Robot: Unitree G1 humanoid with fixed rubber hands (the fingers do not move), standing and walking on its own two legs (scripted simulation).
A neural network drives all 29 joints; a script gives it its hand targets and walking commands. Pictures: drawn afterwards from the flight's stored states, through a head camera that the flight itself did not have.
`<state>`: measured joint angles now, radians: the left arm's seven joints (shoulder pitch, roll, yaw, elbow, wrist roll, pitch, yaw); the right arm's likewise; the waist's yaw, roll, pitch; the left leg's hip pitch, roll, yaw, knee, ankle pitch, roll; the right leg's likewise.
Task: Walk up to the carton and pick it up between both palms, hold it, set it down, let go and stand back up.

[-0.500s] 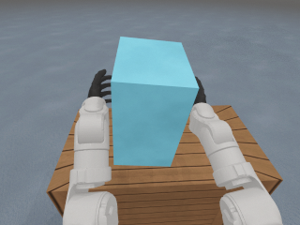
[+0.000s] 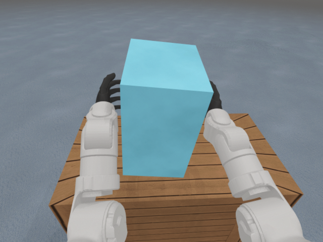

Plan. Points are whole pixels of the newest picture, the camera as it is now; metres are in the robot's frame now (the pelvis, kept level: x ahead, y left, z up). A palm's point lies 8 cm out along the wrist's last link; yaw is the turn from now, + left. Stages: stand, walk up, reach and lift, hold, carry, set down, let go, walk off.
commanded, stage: hold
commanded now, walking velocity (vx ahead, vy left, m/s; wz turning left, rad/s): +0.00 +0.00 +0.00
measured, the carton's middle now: (158, 111) +0.39 +0.00 +0.18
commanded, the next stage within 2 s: none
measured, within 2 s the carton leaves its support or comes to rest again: neither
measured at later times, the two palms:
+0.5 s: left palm (105, 105) +0.36 +0.13 +0.23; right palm (213, 111) +0.36 -0.13 +0.20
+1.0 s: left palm (106, 107) +0.36 +0.13 +0.22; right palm (214, 111) +0.35 -0.13 +0.21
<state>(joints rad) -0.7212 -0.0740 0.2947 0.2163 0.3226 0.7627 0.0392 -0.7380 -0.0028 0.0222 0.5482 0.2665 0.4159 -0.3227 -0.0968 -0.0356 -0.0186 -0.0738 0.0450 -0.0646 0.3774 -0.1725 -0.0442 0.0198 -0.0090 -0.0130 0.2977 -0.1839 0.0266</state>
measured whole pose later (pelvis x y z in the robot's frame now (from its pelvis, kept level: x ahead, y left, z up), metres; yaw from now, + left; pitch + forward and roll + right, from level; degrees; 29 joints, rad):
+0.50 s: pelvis +0.00 +0.00 +0.00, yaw +0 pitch -8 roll -1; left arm -0.72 -0.09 0.29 0.19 0.35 0.78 0.04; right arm -0.73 0.00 0.01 0.53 0.26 0.42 -0.31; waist -0.10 -0.02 -0.01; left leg -0.07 0.04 -0.06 0.39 -0.18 -0.04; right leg 0.03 -0.01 -0.01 0.31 -0.19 0.03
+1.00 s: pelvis +0.01 +0.00 +0.00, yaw +0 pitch -9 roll -1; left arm -0.65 -0.09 0.28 0.10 0.33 0.79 0.03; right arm -0.70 -0.01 0.06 0.47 0.29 0.43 -0.34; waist -0.11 -0.04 -0.01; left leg -0.05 0.05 -0.07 0.39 -0.19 -0.04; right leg 0.05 -0.01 -0.02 0.29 -0.20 0.03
